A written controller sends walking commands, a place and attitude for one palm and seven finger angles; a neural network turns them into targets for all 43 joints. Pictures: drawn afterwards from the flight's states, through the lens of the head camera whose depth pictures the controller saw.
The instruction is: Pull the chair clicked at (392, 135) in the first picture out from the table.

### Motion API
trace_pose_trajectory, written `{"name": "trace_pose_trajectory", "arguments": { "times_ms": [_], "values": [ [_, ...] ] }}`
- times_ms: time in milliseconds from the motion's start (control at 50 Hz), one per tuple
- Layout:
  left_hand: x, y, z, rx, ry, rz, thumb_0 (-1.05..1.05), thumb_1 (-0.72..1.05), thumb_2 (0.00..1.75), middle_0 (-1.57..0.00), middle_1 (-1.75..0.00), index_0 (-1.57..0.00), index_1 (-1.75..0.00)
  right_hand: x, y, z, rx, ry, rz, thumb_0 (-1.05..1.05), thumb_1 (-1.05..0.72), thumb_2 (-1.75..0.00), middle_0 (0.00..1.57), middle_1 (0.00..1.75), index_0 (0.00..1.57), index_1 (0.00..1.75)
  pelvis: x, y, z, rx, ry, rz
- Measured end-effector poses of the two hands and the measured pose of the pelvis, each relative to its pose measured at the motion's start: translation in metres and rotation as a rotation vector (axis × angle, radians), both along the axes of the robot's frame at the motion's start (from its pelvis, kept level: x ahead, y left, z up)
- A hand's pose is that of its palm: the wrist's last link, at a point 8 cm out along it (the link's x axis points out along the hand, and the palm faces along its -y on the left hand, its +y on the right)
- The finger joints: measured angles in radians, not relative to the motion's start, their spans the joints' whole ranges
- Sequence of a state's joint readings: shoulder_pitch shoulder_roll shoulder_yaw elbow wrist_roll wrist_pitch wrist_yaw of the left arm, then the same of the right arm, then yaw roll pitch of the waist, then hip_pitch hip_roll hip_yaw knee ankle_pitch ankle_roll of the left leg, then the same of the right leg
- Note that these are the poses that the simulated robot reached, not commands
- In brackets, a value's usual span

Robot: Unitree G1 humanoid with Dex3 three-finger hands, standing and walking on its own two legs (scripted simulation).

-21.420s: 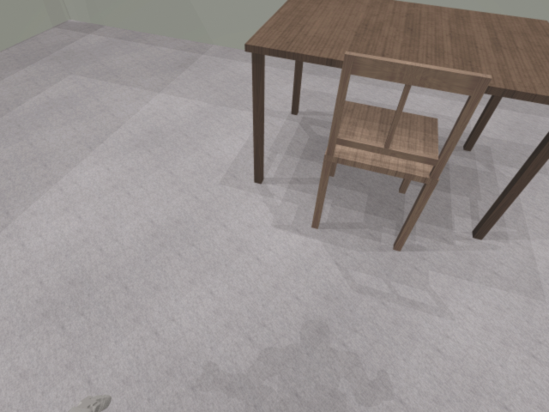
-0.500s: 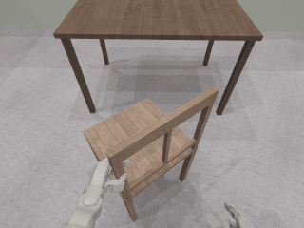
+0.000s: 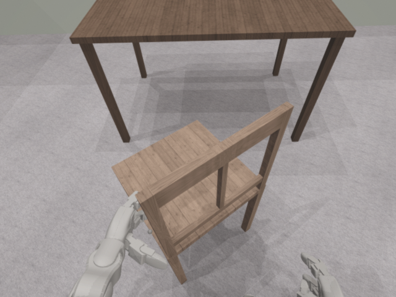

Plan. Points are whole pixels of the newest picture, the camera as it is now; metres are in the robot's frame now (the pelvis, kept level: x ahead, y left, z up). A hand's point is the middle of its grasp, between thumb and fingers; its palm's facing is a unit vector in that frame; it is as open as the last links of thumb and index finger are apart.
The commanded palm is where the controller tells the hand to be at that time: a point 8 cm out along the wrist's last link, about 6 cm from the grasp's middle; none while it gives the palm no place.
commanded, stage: open the thumb and straighten the fingers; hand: left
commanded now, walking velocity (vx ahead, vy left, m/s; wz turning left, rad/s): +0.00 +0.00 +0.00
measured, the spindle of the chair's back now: (221, 186) +0.40 -0.05 -0.10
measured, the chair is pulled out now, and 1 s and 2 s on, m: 0.55 0.55 0.55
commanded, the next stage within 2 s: draw the fingers out of the gap in 0.16 s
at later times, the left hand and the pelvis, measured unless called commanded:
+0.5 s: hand (132, 247) +0.23 +0.15 -0.03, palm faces -0.13 -0.98 -0.18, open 17.5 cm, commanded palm +0.21 +0.19 -0.01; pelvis +0.01 +0.00 -0.01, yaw +1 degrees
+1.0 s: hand (129, 296) +0.15 +0.14 -0.03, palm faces -0.10 -0.98 -0.16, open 17.5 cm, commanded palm +0.12 +0.19 -0.01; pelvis +0.00 +0.01 -0.02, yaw +2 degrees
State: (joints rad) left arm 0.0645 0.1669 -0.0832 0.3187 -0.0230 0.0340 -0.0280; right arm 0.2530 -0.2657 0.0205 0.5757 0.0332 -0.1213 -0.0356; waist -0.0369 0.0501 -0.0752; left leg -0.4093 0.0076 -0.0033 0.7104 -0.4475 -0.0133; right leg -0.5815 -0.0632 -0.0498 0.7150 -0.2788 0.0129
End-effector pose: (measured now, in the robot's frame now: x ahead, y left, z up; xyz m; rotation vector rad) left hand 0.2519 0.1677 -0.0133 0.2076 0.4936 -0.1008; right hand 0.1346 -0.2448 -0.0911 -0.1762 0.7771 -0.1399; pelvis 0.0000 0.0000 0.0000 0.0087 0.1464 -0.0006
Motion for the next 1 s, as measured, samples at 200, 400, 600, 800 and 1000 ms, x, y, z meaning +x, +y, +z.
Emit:
{"name": "trace_pose_trajectory", "arguments": {
  "times_ms": [200, 400, 600, 800, 1000],
  "values": [
    [0.002, 0.022, 0.002, 0.017, 0.01, 0.026, -0.01, -0.53, 0.2, -0.05, -0.14, -0.05, -0.14, 0.017, 0.001, 0.003, -0.013, -0.044, 0.028, 0.01, -0.9, -0.9, 0.21, 0.3, 0.2, 0.3, 0.002, -0.002, -0.004, -0.009, 0.009, 0.016],
    [-0.01, 0.032, 0.0, 0.01, 0.015, 0.034, -0.01, -0.53, 0.2, -0.01, -0.02, -0.01, -0.02, 0.014, -0.003, 0.007, -0.035, -0.049, 0.014, 0.01, -0.9, -0.9, 0.21, 0.3, 0.2, 0.3, 0.005, 0.0, -0.006, -0.012, 0.016, 0.015],
    [-0.054, 0.026, -0.004, -0.008, 0.058, 0.02, -0.01, -0.54, 0.2, 0.0, 0.0, -0.01, 0.0, 0.018, 0.007, 0.008, -0.03, -0.093, 0.021, 0.01, -0.9, -0.9, 0.2, 0.3, 0.2, 0.3, 0.006, 0.006, -0.009, -0.018, 0.016, 0.024],
    [-0.082, 0.029, 0.003, 0.007, 0.031, 0.046, -0.01, -0.54, 0.2, 0.0, 0.0, -0.01, 0.0, 0.032, 0.022, 0.012, -0.006, -0.162, 0.039, 0.01, -0.9, -0.9, 0.21, 0.3, 0.2, 0.3, 0.003, 0.008, -0.013, -0.021, 0.01, 0.031],
    [-0.119, 0.021, 0.003, -0.009, 0.059, 0.057, -0.01, -0.54, 0.2, 0.0, 0.0, -0.01, 0.0, 0.04, 0.026, 0.016, -0.005, -0.216, 0.036, 0.01, -0.9, -0.9, 0.21, 0.3, 0.2, 0.3, -0.002, 0.007, -0.019, -0.021, 0.009, 0.035]
  ]
}}
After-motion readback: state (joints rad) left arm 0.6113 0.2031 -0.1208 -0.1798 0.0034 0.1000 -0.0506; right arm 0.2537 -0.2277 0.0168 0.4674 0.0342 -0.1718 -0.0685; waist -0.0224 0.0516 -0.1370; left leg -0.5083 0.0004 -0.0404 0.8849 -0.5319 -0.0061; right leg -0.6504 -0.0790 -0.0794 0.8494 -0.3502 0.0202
